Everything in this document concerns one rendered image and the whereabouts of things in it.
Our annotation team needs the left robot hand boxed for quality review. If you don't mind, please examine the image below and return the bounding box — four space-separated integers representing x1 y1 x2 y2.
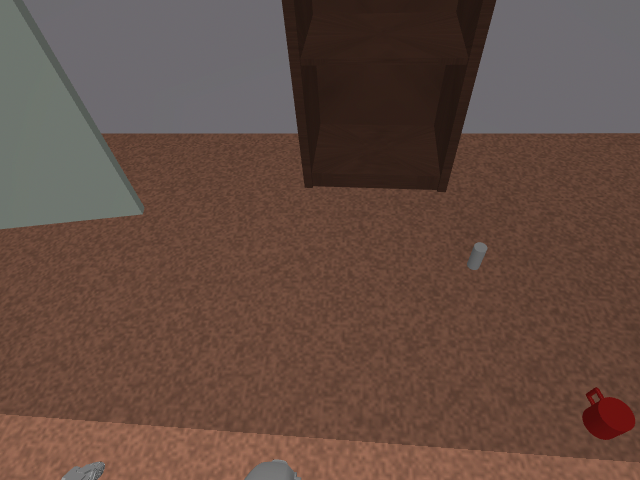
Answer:
61 462 105 480

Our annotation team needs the bookshelf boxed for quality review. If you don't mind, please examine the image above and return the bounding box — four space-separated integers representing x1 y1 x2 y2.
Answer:
282 0 496 192

